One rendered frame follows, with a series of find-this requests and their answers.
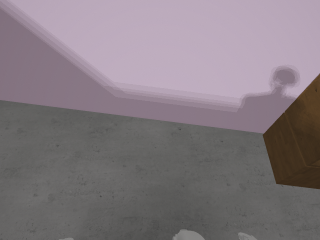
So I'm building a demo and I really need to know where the cupboard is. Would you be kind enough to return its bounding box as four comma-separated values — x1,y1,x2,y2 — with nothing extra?
263,74,320,189

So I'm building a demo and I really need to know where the right robot thigh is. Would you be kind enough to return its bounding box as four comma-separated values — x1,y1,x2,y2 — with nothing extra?
172,230,205,240

